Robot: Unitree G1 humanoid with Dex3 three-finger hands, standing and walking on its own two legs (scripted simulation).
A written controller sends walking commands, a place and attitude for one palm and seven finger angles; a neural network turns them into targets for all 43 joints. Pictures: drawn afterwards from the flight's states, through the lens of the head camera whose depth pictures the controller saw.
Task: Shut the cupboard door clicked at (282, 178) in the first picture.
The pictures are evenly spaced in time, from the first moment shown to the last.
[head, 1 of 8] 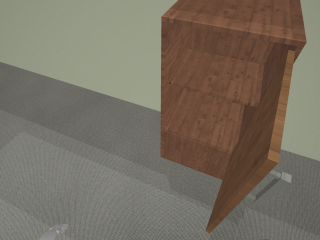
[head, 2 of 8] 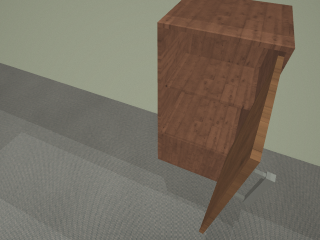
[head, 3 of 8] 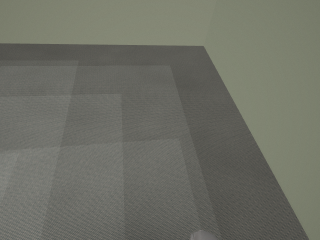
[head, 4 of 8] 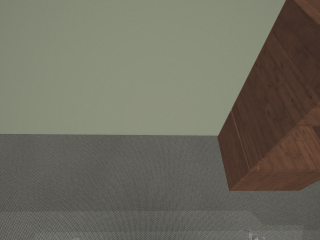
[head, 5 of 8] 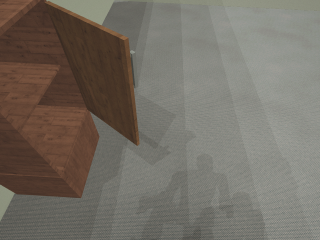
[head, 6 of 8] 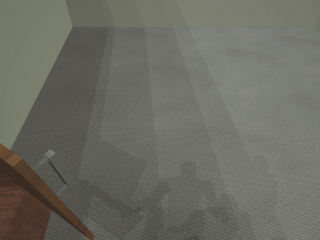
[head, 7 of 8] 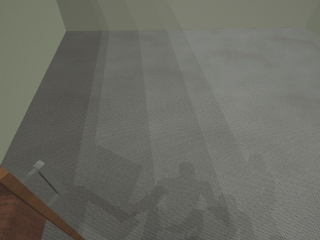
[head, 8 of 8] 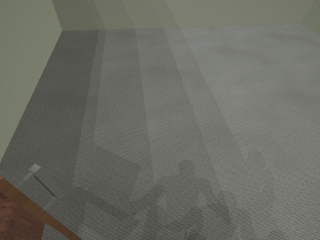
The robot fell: no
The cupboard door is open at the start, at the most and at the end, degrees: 85 85 55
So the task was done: no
